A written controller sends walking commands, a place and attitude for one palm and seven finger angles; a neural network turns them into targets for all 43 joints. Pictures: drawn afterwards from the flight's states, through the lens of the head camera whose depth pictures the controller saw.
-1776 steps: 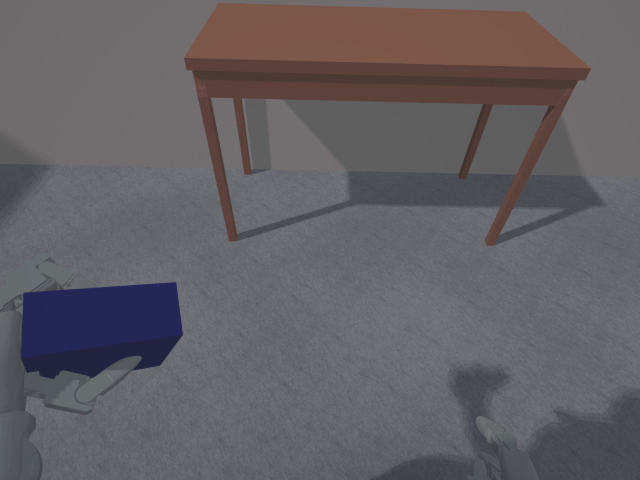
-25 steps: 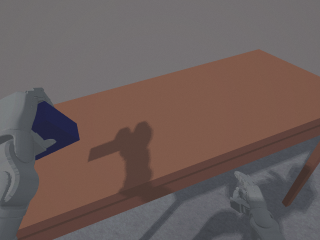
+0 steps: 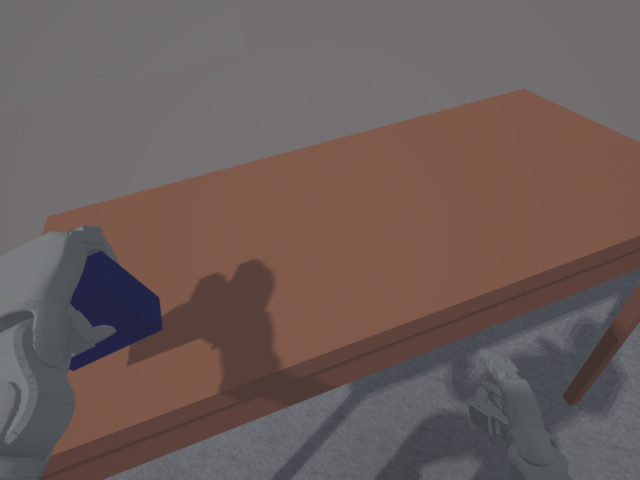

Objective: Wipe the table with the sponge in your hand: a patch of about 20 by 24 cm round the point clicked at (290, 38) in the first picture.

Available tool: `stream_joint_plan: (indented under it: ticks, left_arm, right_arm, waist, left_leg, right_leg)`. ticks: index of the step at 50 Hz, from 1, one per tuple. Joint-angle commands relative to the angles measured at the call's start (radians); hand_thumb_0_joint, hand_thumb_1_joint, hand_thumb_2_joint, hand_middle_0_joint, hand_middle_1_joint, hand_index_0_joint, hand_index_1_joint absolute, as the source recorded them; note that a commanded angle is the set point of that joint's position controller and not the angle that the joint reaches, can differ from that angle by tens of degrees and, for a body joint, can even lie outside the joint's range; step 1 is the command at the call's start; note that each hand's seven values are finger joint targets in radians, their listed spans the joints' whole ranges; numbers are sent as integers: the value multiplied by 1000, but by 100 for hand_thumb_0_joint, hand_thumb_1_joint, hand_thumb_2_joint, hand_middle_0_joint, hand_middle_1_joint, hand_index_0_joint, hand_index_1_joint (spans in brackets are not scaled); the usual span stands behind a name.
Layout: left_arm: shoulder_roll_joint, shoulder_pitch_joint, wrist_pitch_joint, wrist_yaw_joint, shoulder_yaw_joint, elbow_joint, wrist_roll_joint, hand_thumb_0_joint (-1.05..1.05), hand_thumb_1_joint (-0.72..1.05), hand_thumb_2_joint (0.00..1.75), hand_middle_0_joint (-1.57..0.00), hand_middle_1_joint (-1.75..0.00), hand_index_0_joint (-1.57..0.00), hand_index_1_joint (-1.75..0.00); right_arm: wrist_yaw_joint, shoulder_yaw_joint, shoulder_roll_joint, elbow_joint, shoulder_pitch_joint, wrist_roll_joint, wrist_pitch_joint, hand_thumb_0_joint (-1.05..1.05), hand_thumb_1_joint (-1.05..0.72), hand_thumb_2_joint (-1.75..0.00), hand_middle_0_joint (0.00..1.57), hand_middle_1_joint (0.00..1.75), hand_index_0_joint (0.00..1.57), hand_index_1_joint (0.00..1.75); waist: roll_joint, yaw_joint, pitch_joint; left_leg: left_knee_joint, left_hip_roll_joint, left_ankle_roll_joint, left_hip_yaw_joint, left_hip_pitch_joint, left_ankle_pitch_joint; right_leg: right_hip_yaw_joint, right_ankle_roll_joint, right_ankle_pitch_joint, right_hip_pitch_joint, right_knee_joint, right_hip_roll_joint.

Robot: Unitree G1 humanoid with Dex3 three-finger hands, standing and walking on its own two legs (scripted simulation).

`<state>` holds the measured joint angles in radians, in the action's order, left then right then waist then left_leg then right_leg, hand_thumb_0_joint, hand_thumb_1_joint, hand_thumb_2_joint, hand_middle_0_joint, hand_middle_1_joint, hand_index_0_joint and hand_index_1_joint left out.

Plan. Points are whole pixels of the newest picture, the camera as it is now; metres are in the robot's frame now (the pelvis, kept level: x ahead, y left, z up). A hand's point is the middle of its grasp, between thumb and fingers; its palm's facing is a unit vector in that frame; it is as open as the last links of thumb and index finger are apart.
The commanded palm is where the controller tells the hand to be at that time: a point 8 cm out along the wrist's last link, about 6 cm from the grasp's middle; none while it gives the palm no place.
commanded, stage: move the sponge above the wiping area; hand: left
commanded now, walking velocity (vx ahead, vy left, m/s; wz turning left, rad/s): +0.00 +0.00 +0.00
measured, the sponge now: (97, 320) +0.23 +0.32 +0.12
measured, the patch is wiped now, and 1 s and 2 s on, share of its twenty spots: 0.00 0.00 0.00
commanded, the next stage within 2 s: none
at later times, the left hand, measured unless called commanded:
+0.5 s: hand (118, 302) +0.24 +0.28 +0.15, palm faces +0.17 -0.21 -0.96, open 9.1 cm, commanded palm +0.20 +0.29 +0.24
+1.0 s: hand (97, 305) +0.24 +0.31 +0.15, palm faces +0.09 -0.02 -1.00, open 9.1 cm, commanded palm +0.20 +0.30 +0.22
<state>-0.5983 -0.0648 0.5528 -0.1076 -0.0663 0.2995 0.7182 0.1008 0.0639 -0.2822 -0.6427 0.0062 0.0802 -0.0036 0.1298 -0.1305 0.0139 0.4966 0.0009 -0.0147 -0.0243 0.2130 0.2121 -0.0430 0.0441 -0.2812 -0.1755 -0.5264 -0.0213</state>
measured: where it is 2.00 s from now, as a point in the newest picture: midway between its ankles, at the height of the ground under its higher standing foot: outside the picture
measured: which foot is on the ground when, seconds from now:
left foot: down 0.00-1.00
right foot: down 0.00-1.00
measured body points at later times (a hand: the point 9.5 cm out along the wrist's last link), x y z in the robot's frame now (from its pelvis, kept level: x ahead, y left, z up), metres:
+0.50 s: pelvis -0.01 +0.03 +0.00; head -0.03 -0.02 +0.45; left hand +0.23 +0.29 +0.20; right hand +0.27 -0.15 -0.05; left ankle +0.04 +0.13 -0.74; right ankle +0.01 -0.09 -0.74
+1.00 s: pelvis +0.01 +0.00 +0.00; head -0.02 -0.05 +0.45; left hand +0.23 +0.30 +0.20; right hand +0.28 -0.19 -0.06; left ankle +0.04 +0.13 -0.74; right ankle +0.01 -0.09 -0.74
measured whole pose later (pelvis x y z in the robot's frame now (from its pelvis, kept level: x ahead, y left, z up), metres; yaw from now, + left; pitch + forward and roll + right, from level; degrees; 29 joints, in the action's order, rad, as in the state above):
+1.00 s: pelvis +0.01 +0.00 +0.00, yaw +0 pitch -4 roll +0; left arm -0.60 -0.03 0.49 -0.08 0.05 0.19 0.86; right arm 0.10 0.07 -0.27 -0.68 0.00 0.05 -0.01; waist 0.11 -0.15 0.00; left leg 0.47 0.00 -0.02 -0.04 0.18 0.21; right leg -0.05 0.06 -0.28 -0.14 -0.49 -0.03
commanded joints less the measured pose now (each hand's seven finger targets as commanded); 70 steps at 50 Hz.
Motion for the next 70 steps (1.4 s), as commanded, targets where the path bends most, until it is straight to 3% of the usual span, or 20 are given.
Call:
stream_joint_plan:
  ticks: [1,4,7,9,16,21,24,27,29,30,36,40,44,47,49,50,55,62,64,70]
  left_arm:
    - [-305,342,-78,53,-120,333,108,0,10,130,-120,-160,-120,-160]
    - [-412,371,-85,96,-222,352,161,0,10,130,-120,-160,-120,-160]
    - [-302,373,-74,121,-164,216,138,0,10,130,-120,-160,-120,-160]
    - [-286,354,-49,121,-179,139,109,0,10,130,-120,-160,-120,-160]
    - [-28,287,-30,54,66,161,51,0,10,130,-120,-160,-120,-160]
    - [-184,392,-35,88,-32,270,131,0,10,130,-120,-160,-120,-160]
    - [-317,490,-38,130,-132,324,186,0,10,130,-120,-160,-120,-160]
    - [-246,420,-33,150,-100,228,175,0,10,130,-120,-160,-120,-160]
    - [-255,368,-6,144,-132,170,156,0,10,130,-120,-160,-120,-160]
    - [-178,362,2,131,-71,152,133,0,10,130,-120,-160,-120,-160]
    - [-71,194,22,55,11,125,74,0,10,130,-120,-160,-120,-160]
    - [-175,238,3,51,-41,201,114,0,10,130,-120,-160,-120,-160]
    - [-381,391,-39,81,-166,209,208,0,10,130,-120,-160,-120,-160]
    - [-321,409,-68,93,-117,75,228,0,10,130,-120,-160,-120,-160]
    - [-344,412,-84,89,-154,30,193,0,10,130,-120,-160,-120,-160]
    - [-285,404,-90,80,-113,-4,165,0,10,130,-120,-160,-120,-160]
    - [-232,266,-79,3,-71,-92,109,0,10,130,-120,-160,-120,-160]
    - [-351,264,-174,-14,-172,-17,149,0,10,130,-120,-160,-120,-160]
    - [-441,269,-217,24,-273,39,149,0,10,130,-120,-160,-120,-160]
    - [-332,294,-224,120,-238,2,123,0,10,130,-120,-160,-120,-160]
  right_arm:
    - [8,-19,-48,210,293,-28,-98,0,-90,-90,20,30,20,30]
    - [4,-14,-48,191,313,-40,-102,0,-90,-90,20,30,20,30]
    - [-6,-17,-43,160,272,-42,-81,0,-90,-90,20,30,20,30]
    - [-8,-13,-43,153,311,-24,-72,0,-90,-90,20,30,20,30]
    - [-14,-6,-31,192,294,2,-64,0,-90,-90,20,30,20,30]
    - [-4,-7,-42,201,289,-20,-69,0,-90,-90,20,30,20,30]
    - [1,-7,-51,191,308,-38,-72,0,-90,-90,20,30,20,30]
    - [-12,-12,-45,170,268,-44,-66,0,-90,-90,20,30,20,30]
    - [-18,-9,-47,164,299,-30,-55,0,-90,-90,20,30,20,30]
    - [-21,-7,-40,170,291,-26,-48,0,-90,-90,20,30,20,30]
    - [-31,-7,-47,190,276,1,-35,0,-90,-90,20,30,20,30]
    - [-16,-11,-60,205,279,-14,-45,0,-90,-90,20,30,20,30]
    - [2,-13,-71,177,275,-35,-66,0,-90,-90,20,30,20,30]
    - [5,-18,-62,146,238,-39,-72,0,-90,-90,20,30,20,30]
    - [6,-21,-64,139,257,-26,-83,0,-90,-90,20,30,20,30]
    - [7,-22,-61,135,247,-27,-83,0,-90,-90,20,30,20,30]
    - [-1,-25,-73,139,239,-20,-76,0,-90,-90,20,30,20,30]
    - [1,-30,-76,161,189,-33,-80,0,-90,-90,20,30,20,30]
    - [6,-32,-72,166,207,-36,-95,0,-90,-90,20,30,20,30]
    - [-1,-48,-68,143,175,-38,-100,0,-90,-90,20,30,20,30]
  waist:
    - [-14,-15,244]
    - [37,-44,253]
    - [-9,-28,190]
    - [-29,-34,118]
    - [-50,1,129]
    - [-51,-9,222]
    - [65,-37,257]
    - [29,-33,238]
    - [-3,-39,181]
    - [-41,-25,161]
    - [-106,-1,128]
    - [-81,-3,196]
    - [-23,-15,224]
    - [-27,-3,180]
    - [-28,-8,157]
    - [-47,0,156]
    - [-91,7,134]
    - [-145,10,205]
    - [-95,-10,221]
    - [18,-10,181]
  left_leg:
    - [-36,32,42,-25,-120,-156]
    - [-56,34,33,-51,-129,-188]
    - [-82,20,23,-47,-107,-167]
    - [-99,19,17,-53,-84,-111]
    - [-147,4,22,-54,-68,17]
    - [-145,3,28,-64,-87,-11]
    - [-158,4,29,-88,-92,-33]
    - [-130,10,20,-66,-117,-164]
    - [-128,15,18,-64,-104,-152]
    - [-124,10,18,-49,-92,-154]
    - [-106,6,28,-30,-63,-106]
    - [-79,20,41,-24,-81,-116]
    - [-59,39,45,-42,-118,-160]
    - [-54,46,42,-35,-117,-183]
    - [-53,48,43,-38,-122,-159]
    - [-49,43,45,-27,-110,-162]
    - [-38,35,44,-17,-54,-147]
    - [-9,42,60,-16,-77,-188]
    - [0,47,58,-24,-100,-201]
    - [-16,40,42,-16,-92,-206]
  right_leg:
    - [118,5,105,11,117,54]
    - [154,40,103,34,117,27]
    - [95,27,86,13,143,32]
    - [128,36,41,-16,163,18]
    - [25,1,56,-21,143,32]
    - [46,13,43,26,113,15]
    - [98,41,54,78,90,-10]
    - [69,45,104,66,121,1]
    - [109,52,86,43,146,-4]
    - [70,38,104,34,149,9]
    - [42,6,112,-2,156,24]
    - [67,12,107,23,143,25]
    - [147,35,102,24,146,14]
    - [124,29,119,9,169,23]
    - [160,35,107,-2,184,17]
    - [121,22,136,10,178,30]
    - [108,0,201,25,159,51]
    - [106,-9,259,46,135,49]
    - [160,9,265,54,136,43]
    - [101,17,234,28,144,45]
